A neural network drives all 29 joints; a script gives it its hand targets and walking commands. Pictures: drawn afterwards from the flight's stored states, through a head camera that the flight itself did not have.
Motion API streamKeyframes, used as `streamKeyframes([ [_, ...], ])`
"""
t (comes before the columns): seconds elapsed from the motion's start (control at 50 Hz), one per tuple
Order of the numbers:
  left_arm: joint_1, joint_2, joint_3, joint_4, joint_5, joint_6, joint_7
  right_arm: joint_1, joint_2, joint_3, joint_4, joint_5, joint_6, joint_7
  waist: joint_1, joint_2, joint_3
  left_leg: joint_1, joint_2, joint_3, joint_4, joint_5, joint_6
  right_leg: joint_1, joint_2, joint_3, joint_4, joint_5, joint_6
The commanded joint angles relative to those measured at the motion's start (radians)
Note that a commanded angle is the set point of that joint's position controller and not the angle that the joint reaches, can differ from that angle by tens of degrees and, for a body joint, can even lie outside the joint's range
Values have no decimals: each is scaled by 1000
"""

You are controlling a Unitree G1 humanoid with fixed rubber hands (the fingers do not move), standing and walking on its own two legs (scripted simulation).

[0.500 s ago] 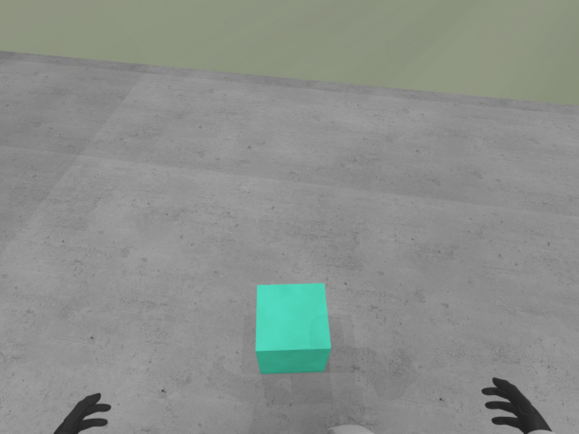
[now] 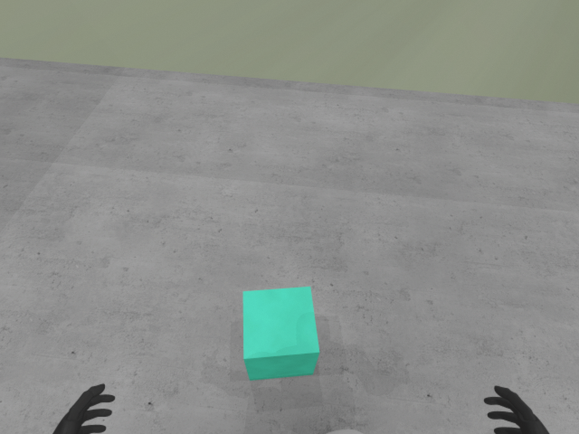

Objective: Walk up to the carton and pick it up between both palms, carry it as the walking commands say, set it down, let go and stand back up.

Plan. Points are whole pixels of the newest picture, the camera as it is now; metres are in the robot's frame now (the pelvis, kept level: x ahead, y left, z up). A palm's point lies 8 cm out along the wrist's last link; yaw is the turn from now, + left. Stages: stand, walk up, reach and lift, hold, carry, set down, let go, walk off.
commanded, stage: walk up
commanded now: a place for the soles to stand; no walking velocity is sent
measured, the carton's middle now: (279, 334) +0.45 +0.01 -0.65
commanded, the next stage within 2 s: reach and lift in 1.10 s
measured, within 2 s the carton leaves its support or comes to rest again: neither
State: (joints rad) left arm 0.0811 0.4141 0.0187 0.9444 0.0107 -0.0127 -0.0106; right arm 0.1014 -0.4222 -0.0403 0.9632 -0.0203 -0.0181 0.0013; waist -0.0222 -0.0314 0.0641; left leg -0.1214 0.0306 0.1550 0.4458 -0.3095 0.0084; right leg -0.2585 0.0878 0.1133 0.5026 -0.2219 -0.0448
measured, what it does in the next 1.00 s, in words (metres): stands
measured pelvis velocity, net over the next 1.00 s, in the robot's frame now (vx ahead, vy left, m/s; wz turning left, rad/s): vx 0.01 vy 0.03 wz -0.03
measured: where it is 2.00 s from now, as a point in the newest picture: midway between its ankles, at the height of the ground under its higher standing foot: outside the picture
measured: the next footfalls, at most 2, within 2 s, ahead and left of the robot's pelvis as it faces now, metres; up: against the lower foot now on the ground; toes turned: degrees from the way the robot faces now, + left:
none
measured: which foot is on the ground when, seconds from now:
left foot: down 0.00-1.00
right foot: down 0.00-1.00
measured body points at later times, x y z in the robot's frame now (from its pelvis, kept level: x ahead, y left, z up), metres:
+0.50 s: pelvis +0.01 +0.02 +0.00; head +0.04 +0.02 +0.44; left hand +0.13 +0.34 -0.11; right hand +0.12 -0.31 -0.11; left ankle -0.04 +0.10 -0.74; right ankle +0.02 -0.09 -0.74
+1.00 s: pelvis +0.01 +0.03 -0.01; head +0.05 +0.02 +0.44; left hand +0.13 +0.35 -0.11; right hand +0.12 -0.31 -0.11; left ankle -0.04 +0.11 -0.74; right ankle +0.02 -0.08 -0.74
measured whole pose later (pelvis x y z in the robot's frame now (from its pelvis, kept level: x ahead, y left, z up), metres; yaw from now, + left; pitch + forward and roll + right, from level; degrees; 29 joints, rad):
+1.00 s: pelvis +0.01 +0.03 -0.01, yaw -2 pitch -1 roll +0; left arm 0.16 0.43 0.01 0.91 0.01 -0.05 0.04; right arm 0.13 -0.42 -0.06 0.87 -0.03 0.02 0.02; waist -0.02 0.01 0.09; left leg -0.13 -0.03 0.09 0.51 -0.37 0.06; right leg -0.28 0.07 0.10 0.57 -0.27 -0.02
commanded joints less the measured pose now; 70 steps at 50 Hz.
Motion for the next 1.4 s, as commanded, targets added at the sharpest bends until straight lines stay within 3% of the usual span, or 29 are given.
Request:
streamKeyframes([
  [0.0,-7,179,38,-45,1,-6,8,-32,-184,-47,-56,1,-4,-8,10,64,-114,78,132,-104,-37,168,58,8,-130,94,-19,341,-35],
  [0.06,39,217,47,-33,4,-18,25,-35,-195,-58,-76,-14,18,0,16,54,-91,32,77,-96,19,11,52,1,-178,192,-59,235,-55],
  [0.1,73,249,55,-24,14,-25,36,-55,-158,-55,-93,-11,29,10,26,-46,-67,-41,18,-114,83,-119,32,8,-224,327,-153,65,-86],
  [0.14,38,245,58,-40,17,-28,43,-30,-155,-51,-89,-10,31,17,12,-53,-20,-85,8,-157,57,-137,32,-4,-252,400,-191,-28,-118],
  [0.2,-23,206,39,-58,4,-39,41,31,-162,-53,-71,-10,20,17,-25,-72,-86,27,43,-189,-47,-32,49,-15,-212,287,-159,42,-62],
  [0.22,-26,180,32,-62,0,-43,40,29,-183,-58,-70,-17,13,15,-30,-24,-99,80,83,-217,-95,26,61,-43,-173,213,-94,136,-35],
  [0.26,8,166,25,-56,-9,-44,36,-13,-211,-56,-85,-17,6,10,-3,36,-120,99,173,-286,-142,109,120,-34,-94,82,16,191,5],
  [0.28,15,169,23,-52,-13,-41,38,-32,-207,-57,-89,-14,7,10,3,42,-80,109,179,-256,-114,209,127,-56,-75,35,34,214,5],
  [0.34,56,183,27,-44,-3,-42,43,-11,-201,-63,-92,-8,20,8,12,36,-110,127,135,-175,-19,356,91,-9,-110,27,19,348,-17],
  [0.4,80,200,32,-39,-4,-37,49,-12,-181,-61,-100,-6,32,6,10,68,-98,74,100,-150,-1,286,70,14,-149,100,40,398,-47],
  [0.52,67,203,33,-55,2,-35,55,-18,-175,-71,-120,-3,39,12,-1,34,-74,49,95,-173,-10,87,83,-41,-154,142,26,277,-49],
  [0.64,92,189,31,-53,4,-34,53,-17,-198,-83,-143,-12,37,12,6,90,-47,47,182,-215,-30,226,143,-57,-87,3,108,179,-10],
  [0.68,110,206,39,-56,9,-38,52,-34,-184,-80,-157,-6,41,15,18,49,-71,29,130,-179,29,141,104,-17,-120,63,51,227,-32],
  [0.74,110,244,48,-68,15,-50,56,-39,-157,-71,-175,-1,44,14,14,-18,-68,-65,12,-152,158,-20,29,25,-262,336,-62,234,-141],
  [0.78,105,253,47,-77,15,-48,61,-20,-153,-67,-169,0,42,15,12,-68,-63,-64,-6,-195,115,-98,37,15,-283,397,-85,230,-169],
  [0.8,99,245,43,-84,12,-48,61,-6,-153,-69,-167,-3,35,15,-3,-72,-72,-22,17,-210,78,-46,44,-11,-272,364,-74,242,-143],
  [0.84,42,192,27,-95,0,-49,55,47,-185,-74,-139,-7,20,14,-37,20,-116,83,81,-253,-33,71,61,-65,-208,227,-4,261,-68],
  [0.88,58,175,24,-89,-9,-44,52,9,-209,-76,-150,-10,15,15,-6,57,-100,129,190,-303,-67,240,140,-99,-80,31,112,178,0],
  [0.92,80,181,28,-85,-5,-44,52,22,-204,-78,-150,-2,20,15,-1,18,-125,163,197,-264,11,468,151,-75,-86,-8,84,155,2],
  [1.0,113,200,37,-85,1,-47,52,-28,-175,-70,-171,-2,33,7,27,48,-86,-5,90,-181,55,268,54,47,-166,120,52,373,-66],
  [1.08,120,242,46,-83,6,-47,61,2,-152,-64,-160,-2,34,9,14,-19,-84,-41,16,-192,96,3,23,37,-298,330,-54,297,-158],
  [1.1,-205,109,136,-434,40,49,1,-128,-58,-135,-505,-21,67,21,21,47,-7,-283,-7,-215,47,179,-28,-81,-70,-74,54,145,44],
  [1.12,-119,90,133,-413,47,77,0,-73,-99,-145,-474,-34,100,32,49,95,34,-305,31,-222,25,174,-19,-15,-56,-88,62,116,38],
  [1.14,-121,56,117,-442,40,96,-1,-46,-88,-169,-426,-38,122,37,20,145,36,-320,38,-214,16,138,-19,27,-51,-82,64,127,42],
  [1.2,-21,32,121,-383,67,170,-10,-15,-143,-220,-395,-42,163,52,-18,152,-57,-270,42,-244,41,153,3,42,-42,-93,110,149,47],
  [1.24,-20,36,150,-381,86,190,-10,20,-153,-245,-400,-63,178,53,-39,120,-137,-240,42,-249,63,160,7,65,-38,-108,126,146,42],
  [1.26,-13,36,169,-376,107,189,-8,6,-138,-240,-420,-55,168,59,-17,100,-163,-230,31,-247,85,211,11,68,-39,-109,130,154,47],
  [1.32,-160,25,150,-447,69,171,-9,-132,-106,-232,-478,-22,147,65,-25,-5,-175,-248,23,-250,138,176,4,6,-40,-120,152,117,55],
  [1.38,-291,23,129,-491,43,188,-8,-229,-97,-235,-471,-5,172,67,-57,11,-108,-331,14,-230,148,6,-8,-63,-54,-116,183,59,54],
])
